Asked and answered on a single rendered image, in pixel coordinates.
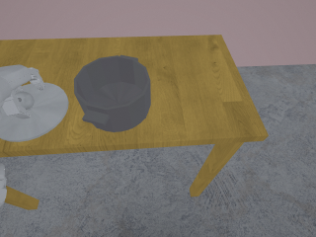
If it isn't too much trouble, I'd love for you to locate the robot left forearm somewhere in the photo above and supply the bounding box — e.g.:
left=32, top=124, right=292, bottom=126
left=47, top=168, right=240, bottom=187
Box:
left=0, top=76, right=12, bottom=120

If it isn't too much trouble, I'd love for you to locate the pot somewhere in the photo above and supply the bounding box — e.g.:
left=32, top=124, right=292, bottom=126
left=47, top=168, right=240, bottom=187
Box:
left=74, top=55, right=151, bottom=132

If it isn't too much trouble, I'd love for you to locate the robot left hand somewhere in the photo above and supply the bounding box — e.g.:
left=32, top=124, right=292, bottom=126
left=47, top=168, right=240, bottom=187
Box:
left=0, top=64, right=45, bottom=119

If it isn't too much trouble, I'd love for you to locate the knob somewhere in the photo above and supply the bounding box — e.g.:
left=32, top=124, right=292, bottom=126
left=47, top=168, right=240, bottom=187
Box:
left=15, top=91, right=35, bottom=110

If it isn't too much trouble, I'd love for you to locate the table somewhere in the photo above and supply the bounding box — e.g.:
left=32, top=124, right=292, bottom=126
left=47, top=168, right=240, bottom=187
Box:
left=0, top=35, right=269, bottom=210

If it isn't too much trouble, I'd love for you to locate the lid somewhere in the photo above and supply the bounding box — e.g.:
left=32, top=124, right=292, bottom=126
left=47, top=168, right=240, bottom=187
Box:
left=0, top=82, right=69, bottom=142

